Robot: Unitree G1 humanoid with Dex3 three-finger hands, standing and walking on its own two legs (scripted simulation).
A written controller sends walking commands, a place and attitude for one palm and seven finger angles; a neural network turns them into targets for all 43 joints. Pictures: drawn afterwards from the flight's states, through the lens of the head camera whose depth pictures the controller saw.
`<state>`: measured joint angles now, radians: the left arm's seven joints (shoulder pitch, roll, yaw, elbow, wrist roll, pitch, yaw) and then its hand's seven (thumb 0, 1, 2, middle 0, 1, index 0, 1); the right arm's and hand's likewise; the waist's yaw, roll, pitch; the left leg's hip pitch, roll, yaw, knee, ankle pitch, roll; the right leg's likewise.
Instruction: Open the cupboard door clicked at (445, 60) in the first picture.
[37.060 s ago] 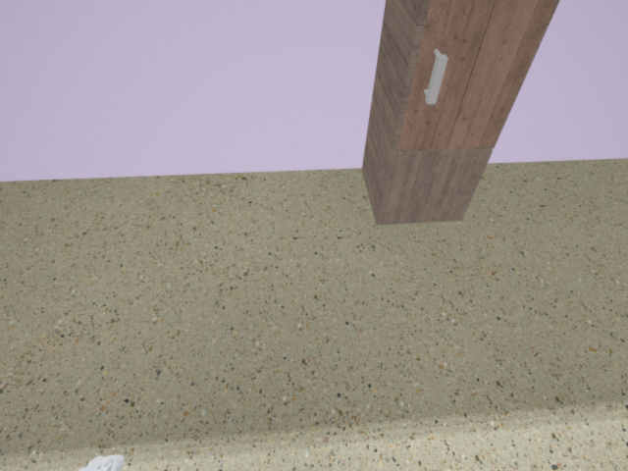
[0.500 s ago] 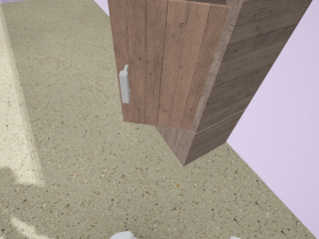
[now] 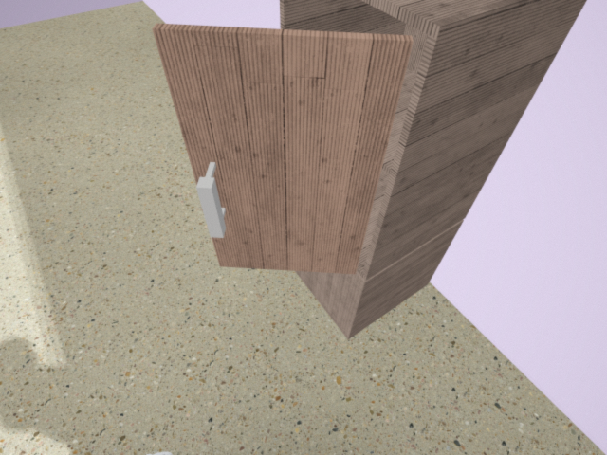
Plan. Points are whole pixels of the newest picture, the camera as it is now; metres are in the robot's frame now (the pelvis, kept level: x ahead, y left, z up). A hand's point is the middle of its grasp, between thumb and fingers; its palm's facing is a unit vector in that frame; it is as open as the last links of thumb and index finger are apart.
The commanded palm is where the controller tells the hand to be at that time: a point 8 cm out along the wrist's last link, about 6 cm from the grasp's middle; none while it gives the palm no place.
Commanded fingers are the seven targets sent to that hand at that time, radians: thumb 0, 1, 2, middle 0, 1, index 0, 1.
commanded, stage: come to a stop and stand still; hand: left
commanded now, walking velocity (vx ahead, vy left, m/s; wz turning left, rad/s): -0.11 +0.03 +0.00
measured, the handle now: (214, 200) +0.56 +0.19 -0.05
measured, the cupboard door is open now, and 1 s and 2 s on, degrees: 53 53 53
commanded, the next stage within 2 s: look again from close up in 0.52 s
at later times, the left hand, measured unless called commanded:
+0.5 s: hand out of the picture +0.01 +0.18 -0.16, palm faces +0.01 -0.97 -0.26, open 7.4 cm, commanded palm none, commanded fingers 0.00 0.90 0.90 -0.20 -0.30 -0.20 -0.30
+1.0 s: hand out of the picture +0.02 +0.16 -0.16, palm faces +0.00 -0.97 -0.23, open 7.3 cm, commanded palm none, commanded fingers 0.00 0.90 0.90 -0.20 -0.30 -0.20 -0.30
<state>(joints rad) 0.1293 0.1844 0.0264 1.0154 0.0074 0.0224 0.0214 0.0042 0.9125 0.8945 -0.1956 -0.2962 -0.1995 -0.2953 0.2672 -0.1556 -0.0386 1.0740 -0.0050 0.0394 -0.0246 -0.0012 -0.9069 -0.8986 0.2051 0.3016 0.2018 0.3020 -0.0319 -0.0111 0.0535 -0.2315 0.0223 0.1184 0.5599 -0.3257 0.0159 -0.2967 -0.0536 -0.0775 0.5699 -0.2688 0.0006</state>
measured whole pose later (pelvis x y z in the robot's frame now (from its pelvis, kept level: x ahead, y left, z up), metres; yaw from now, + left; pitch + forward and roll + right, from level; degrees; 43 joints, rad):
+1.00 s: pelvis +0.00 -0.03 +0.01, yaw +0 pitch +0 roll +1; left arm 0.23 0.17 -0.01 1.10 0.01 -0.01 0.02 0.01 0.92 0.89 -0.20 -0.30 -0.20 -0.30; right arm 0.29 -0.16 0.01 1.13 -0.01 -0.01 -0.02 0.00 -0.91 -0.90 0.20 0.30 0.20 0.30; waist -0.01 0.02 0.04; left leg -0.16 0.04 0.11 0.43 -0.25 -0.02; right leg -0.20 0.00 -0.06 0.48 -0.28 -0.04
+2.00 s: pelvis -0.07 +0.00 -0.09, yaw +2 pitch +15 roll -3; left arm 0.27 0.28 0.24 0.10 -0.31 -0.34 -0.38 0.01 0.14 0.57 -0.25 -0.78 -0.25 -0.78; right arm 0.27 -0.20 0.03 0.59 0.03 -0.22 -0.05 0.01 -0.90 -0.90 0.21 0.30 0.21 0.30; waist -0.01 0.04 -0.12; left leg -0.97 0.05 0.01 1.20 -0.49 0.02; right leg -0.93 -0.04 -0.12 1.15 -0.48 -0.02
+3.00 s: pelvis -0.04 +0.01 -0.08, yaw +2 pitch +16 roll -4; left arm 0.01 0.44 0.44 0.40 -0.38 -0.33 -0.60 -0.01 -0.50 0.30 -0.30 -1.20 -0.30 -1.20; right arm 0.28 -0.29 0.02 0.54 0.04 -0.21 -0.04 0.01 -0.90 -0.90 0.21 0.30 0.21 0.30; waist -0.03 0.02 -0.11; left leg -0.94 0.05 0.02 1.15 -0.50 0.04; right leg -0.89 -0.03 -0.11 1.08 -0.48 0.00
